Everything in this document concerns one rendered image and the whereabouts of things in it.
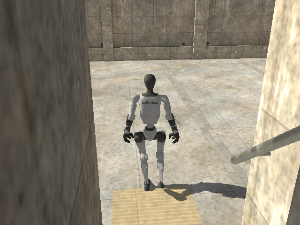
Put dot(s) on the robot left upper arm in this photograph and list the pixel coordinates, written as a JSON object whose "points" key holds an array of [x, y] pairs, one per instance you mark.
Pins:
{"points": [[133, 106]]}

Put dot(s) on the right robot foot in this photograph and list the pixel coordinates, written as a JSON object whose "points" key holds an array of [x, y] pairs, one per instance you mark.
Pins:
{"points": [[160, 185]]}

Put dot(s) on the right robot forearm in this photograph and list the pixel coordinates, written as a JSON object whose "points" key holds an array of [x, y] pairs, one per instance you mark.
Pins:
{"points": [[173, 125]]}

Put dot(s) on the left robot hand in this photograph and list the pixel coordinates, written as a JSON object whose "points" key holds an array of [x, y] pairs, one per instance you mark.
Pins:
{"points": [[125, 136]]}

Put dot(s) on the right robot hand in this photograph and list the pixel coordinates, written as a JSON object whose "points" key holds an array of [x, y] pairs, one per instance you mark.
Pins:
{"points": [[175, 136]]}

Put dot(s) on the robot right upper arm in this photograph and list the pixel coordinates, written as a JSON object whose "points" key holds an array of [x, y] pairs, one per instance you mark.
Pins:
{"points": [[167, 107]]}

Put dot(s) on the left robot forearm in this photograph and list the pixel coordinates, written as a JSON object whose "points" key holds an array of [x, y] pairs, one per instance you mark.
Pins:
{"points": [[128, 125]]}

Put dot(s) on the right robot shin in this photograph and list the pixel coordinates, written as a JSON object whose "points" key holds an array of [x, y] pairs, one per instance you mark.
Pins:
{"points": [[160, 167]]}

